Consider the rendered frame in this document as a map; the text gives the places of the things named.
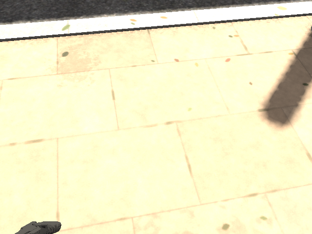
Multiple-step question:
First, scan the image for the robot left hand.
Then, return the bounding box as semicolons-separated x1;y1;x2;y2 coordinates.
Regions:
15;221;61;234

